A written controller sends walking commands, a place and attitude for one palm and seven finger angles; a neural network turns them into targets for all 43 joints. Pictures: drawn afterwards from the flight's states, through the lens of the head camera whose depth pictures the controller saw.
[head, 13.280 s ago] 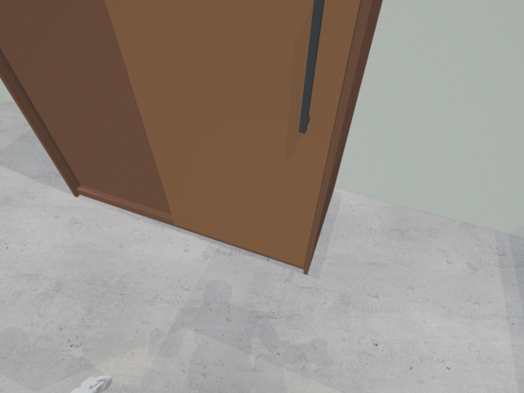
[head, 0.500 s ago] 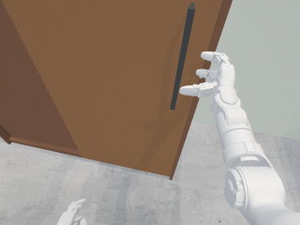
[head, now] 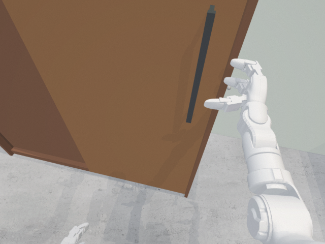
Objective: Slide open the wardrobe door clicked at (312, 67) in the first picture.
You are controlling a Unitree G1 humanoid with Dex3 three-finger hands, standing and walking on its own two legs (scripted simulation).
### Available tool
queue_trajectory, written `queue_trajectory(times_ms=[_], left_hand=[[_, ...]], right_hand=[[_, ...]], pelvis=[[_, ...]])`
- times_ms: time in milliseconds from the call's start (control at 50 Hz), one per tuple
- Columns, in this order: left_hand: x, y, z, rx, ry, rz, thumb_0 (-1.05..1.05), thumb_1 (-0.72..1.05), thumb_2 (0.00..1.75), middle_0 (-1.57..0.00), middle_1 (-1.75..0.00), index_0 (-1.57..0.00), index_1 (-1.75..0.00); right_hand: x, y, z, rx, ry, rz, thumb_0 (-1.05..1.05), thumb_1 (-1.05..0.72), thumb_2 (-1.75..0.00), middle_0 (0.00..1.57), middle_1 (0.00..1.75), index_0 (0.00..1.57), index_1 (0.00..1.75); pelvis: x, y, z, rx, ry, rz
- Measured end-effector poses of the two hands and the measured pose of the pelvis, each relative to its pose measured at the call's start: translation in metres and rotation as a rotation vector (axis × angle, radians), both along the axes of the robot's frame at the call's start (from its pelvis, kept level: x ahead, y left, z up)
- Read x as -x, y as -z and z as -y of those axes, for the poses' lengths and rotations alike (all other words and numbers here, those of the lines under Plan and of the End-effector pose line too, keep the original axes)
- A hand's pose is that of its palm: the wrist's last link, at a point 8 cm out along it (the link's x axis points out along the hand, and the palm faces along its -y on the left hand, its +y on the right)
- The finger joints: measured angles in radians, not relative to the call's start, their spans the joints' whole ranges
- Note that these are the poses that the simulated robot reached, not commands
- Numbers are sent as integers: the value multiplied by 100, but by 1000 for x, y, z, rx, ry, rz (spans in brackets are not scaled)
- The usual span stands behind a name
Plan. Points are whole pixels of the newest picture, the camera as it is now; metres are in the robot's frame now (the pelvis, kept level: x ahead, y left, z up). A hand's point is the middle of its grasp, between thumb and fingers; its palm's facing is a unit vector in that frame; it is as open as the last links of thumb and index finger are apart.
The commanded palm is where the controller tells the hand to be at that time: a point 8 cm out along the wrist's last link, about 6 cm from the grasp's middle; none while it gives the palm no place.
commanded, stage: move the hooked fingers beside the handle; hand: right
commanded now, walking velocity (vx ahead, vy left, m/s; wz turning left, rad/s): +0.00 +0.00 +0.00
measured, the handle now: (198, 75) +0.51 -0.04 +0.16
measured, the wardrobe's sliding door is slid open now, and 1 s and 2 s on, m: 0.00 0.00 0.00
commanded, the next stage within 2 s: feel for the door with the fingertips in 0.50 s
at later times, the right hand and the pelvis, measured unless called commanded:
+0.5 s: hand (229, 85) +0.45 -0.11 +0.18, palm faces +0.14 +0.99 -0.01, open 14.0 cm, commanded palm +0.41 -0.16 +0.18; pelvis +0.00 +0.00 +0.00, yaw -1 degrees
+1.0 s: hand (211, 87) +0.44 -0.07 +0.18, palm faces +0.09 +1.00 +0.02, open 14.0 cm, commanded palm +0.41 -0.12 +0.18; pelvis -0.01 +0.00 +0.00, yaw -1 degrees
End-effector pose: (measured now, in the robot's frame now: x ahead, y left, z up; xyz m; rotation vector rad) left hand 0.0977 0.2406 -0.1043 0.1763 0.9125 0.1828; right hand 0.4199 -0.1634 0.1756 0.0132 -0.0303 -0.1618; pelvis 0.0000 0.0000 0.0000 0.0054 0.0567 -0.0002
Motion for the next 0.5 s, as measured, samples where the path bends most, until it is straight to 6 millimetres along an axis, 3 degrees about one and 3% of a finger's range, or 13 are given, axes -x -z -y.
queue_trajectory(times_ms=[120,280,500], left_hand=[[-16,-1,4,5,34,19,1,90,90,-20,-30,-20,-30],[-30,-5,10,0,65,49,1,90,90,-20,-30,-20,-30],[-6,1,7,3,27,-6,1,90,90,-20,-30,-20,-30]], right_hand=[[6,-10,5,32,-39,-3,-1,50,-30,30,120,30,120],[8,5,-14,-22,-63,-73,-1,50,-30,30,120,30,120],[-3,-9,1,22,-20,-37,-1,50,-30,31,120,30,120]], pelvis=[[-1,0,0,-3,20,8],[3,0,1,-1,29,9],[3,0,-1,0,16,4]])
